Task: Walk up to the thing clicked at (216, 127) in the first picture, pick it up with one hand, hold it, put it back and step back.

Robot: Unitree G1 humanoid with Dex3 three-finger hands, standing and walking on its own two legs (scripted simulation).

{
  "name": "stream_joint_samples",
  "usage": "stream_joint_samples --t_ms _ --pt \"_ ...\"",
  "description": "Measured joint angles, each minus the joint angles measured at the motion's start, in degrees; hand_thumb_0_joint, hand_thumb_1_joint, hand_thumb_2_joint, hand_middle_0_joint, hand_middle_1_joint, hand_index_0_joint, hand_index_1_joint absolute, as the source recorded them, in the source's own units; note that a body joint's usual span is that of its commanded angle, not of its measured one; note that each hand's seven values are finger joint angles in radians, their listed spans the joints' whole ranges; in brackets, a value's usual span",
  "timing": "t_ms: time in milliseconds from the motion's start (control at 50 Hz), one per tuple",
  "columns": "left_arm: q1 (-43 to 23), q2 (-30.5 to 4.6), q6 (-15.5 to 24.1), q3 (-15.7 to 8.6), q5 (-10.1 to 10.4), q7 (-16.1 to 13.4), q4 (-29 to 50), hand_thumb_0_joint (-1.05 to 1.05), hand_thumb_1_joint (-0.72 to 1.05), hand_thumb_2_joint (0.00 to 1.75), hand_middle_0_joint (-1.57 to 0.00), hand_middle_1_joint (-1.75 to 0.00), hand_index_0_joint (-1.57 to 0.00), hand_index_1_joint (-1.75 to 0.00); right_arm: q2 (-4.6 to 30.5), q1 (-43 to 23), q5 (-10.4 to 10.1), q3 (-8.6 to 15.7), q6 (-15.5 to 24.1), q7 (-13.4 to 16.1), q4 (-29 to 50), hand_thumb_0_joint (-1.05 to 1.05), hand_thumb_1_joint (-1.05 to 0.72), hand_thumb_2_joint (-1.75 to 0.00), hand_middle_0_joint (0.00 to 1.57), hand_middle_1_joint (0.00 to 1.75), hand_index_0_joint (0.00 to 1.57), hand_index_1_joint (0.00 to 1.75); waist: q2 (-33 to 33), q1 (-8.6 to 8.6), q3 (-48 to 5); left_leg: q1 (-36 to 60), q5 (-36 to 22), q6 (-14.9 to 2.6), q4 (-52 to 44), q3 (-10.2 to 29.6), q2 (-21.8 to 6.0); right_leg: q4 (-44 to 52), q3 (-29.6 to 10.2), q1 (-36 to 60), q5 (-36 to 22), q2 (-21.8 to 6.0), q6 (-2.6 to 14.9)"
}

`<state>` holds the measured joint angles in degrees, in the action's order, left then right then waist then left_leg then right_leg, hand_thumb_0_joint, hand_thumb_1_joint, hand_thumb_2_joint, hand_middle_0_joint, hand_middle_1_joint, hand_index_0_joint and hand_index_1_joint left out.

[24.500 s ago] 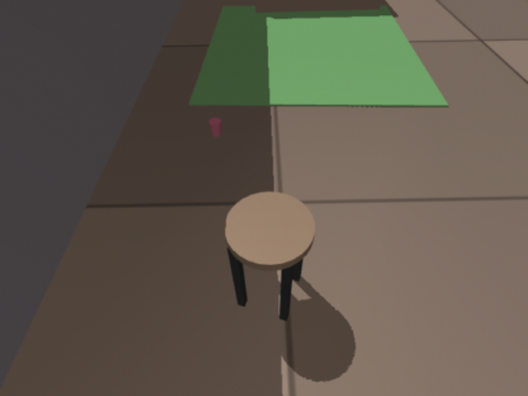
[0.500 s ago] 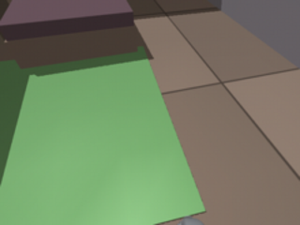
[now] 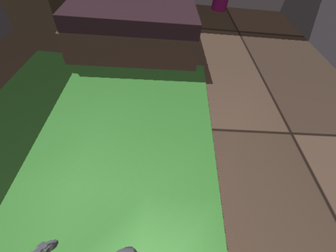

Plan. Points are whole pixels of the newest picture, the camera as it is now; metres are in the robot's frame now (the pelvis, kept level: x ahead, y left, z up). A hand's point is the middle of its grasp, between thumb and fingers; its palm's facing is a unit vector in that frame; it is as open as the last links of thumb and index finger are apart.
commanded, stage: walk up
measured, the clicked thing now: out of the picture -0.23 +1.24 -0.70
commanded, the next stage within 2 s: none
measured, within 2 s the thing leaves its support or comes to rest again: neither
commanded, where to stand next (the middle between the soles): +0.25 -0.02 m, yaw +100 degrees
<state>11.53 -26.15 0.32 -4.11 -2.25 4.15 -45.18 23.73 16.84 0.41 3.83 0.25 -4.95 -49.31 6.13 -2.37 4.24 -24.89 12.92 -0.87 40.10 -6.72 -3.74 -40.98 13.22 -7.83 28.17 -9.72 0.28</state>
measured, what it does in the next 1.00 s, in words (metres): walks ahead, turning left: right foot, then left foot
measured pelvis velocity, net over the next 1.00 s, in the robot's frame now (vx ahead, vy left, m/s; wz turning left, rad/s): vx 0.25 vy -0.12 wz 0.95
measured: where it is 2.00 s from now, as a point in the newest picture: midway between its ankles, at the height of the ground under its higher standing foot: outside the picture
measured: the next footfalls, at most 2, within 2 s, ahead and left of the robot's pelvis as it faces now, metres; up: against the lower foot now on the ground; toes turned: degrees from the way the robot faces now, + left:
right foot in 0.38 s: +0.31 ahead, -0.19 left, +0.01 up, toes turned +21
left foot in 0.84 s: +0.21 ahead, +0.00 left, +0.01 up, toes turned +51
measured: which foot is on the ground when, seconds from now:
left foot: down 0.00-0.38, up 0.40-0.82, down 0.84-1.00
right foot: down 0.00-0.00, up 0.02-0.36, down 0.38-0.88, up 0.90-1.00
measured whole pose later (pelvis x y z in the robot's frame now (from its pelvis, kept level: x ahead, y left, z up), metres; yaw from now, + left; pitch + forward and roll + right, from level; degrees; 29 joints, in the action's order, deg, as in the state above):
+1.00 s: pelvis +0.25 -0.12 +0.01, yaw +55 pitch -2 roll +0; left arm 14.7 -24.9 -0.5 -2.9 -0.1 0.2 -45.0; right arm 23.6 10.2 2.0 3.8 -3.7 -2.6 -37.5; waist 2.0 -2.3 8.0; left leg -19.1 17.6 -2.4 38.6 2.1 3.4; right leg -57.0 4.9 -23.3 32.2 -7.2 -1.5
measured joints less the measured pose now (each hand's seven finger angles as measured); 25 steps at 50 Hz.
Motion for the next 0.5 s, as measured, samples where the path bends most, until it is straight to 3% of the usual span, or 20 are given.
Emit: stream_joint_samples --t_ms 20,60,120,280,360,400,440,500 --pt "-0.4 -0.2 -0.8 -0.2 0.2 -0.1 -0.5 0.01 0.9 0.9 -0.2 -0.3 -0.21 -0.3 0.0 0.0 0.2 0.2 0.4 0.7 0.9 0.01 -0.91 -0.9 0.2 0.3 0.2 0.3 1.3 0.59 0.2 0.0 1.4 -0.19 1.8 -0.2 1.1 -6.7 -2.9 -2.2 1.5 -0.4 0.43" --pt "-2.1 -0.1 -2.0 0.3 0.3 -0.2 -1.5 0.01 0.9 0.9 -0.2 -0.3 -0.21 -0.3 0.0 0.4 0.1 0.5 1.3 2.0 2.2 0.01 -0.91 -0.9 0.2 0.3 0.2 0.3 1.4 2.64 0.8 0.1 3.0 -1.21 2.8 1.9 2.1 -19.2 -9.2 -8.1 4.3 3.9 0.38" --pt "-4.0 -0.1 -1.5 1.3 0.9 0.1 -1.1 0.01 0.9 0.9 -0.2 -0.3 -0.2 -0.3 -0.5 1.6 0.2 -0.6 1.4 3.5 3.0 0.01 -0.91 -0.9 0.2 0.3 0.2 0.3 1.8 3.92 2.0 3.5 2.1 -1.9 -2.1 4.7 3.4 -25.0 -13.0 -15.8 2.7 6.6 0.24" --pt "-4.5 -0.5 -2.4 -0.1 0.8 1.9 1.6 0.01 0.9 0.9 -0.2 -0.3 -0.21 -0.3 -0.3 7.0 0.8 -1.8 1.3 4.7 3.0 0.01 -0.9 -0.9 0.21 0.3 0.2 0.3 -0.7 4.63 0.9 9.2 2.6 -1.78 -9.3 15.3 3.3 -11.2 -16.1 -22.3 -5.4 6.6 -0.76" --pt "-4.3 -1.4 -1.9 -1.2 1.6 0.6 2.2 0.01 0.9 0.9 -0.2 -0.3 -0.21 -0.3 0.8 7.4 1.6 -1.4 0.1 5.3 3.4 0.01 -0.9 -0.9 0.21 0.3 0.2 0.3 -2.4 4.24 0.3 7.9 5.6 2.05 -5.1 20.8 2.8 0.3 -16.3 -18.1 -9.0 7.3 0.35" --pt "-4.0 -1.1 -0.8 -1.4 1.3 -0.6 2.7 0.01 0.9 0.9 -0.2 -0.3 -0.21 -0.3 1.8 6.3 1.4 -0.9 -0.9 6.1 3.3 0.01 -0.9 -0.9 0.21 0.3 0.2 0.3 -3.9 3.15 0.4 4.8 10.3 1.07 2.3 22.6 3.3 1.9 -14.9 -16.9 -14.7 7.6 -0.62" --pt "-4.1 0.4 -0.8 -0.9 0.7 -1.3 2.0 0.01 0.9 0.9 -0.2 -0.3 -0.2 -0.3 2.4 3.8 1.1 -0.1 -1.8 7.1 2.2 0.01 -0.9 -0.9 0.2 0.3 0.2 0.3 -5.6 2.89 1.0 0.4 13.6 0.42 11.9 19.0 4.0 -0.7 -11.8 -16.4 -12.4 6.6 -0.92" --pt "-3.0 2.5 -0.7 0.4 0.4 -1.5 0.3 0.01 0.9 0.9 -0.2 -0.3 -0.2 -0.3 3.3 0.5 0.7 0.4 -2.0 6.1 1.8 0.01 -0.91 -0.9 0.2 0.3 0.2 0.3 -7.1 1.72 1.1 -3.7 11.0 0.21 19.4 11.5 3.9 2.5 -8.3 -12.9 -11.8 5.0 -0.05"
